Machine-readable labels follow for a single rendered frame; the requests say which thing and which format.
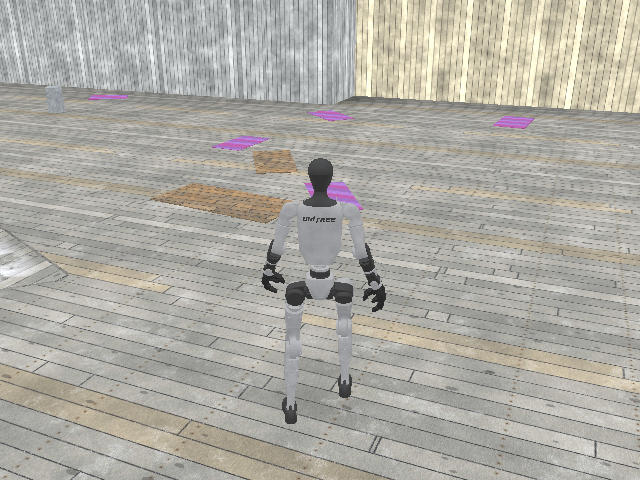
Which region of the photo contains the right robot upper arm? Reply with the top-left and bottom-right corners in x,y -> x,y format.
341,202 -> 368,259

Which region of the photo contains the robot left hand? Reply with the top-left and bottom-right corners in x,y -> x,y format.
261,272 -> 285,293

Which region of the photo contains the right robot forearm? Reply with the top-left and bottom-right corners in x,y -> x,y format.
359,243 -> 382,290

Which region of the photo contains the left robot forearm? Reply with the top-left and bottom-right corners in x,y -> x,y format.
263,239 -> 281,276

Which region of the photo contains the right robot foot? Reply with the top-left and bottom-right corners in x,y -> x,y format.
338,374 -> 352,398

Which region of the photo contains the left robot upper arm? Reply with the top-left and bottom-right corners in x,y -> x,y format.
271,201 -> 300,255

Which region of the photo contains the humanoid robot torso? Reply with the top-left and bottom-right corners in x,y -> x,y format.
297,197 -> 344,300

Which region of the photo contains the robot right hand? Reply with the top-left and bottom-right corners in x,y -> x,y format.
363,281 -> 386,312

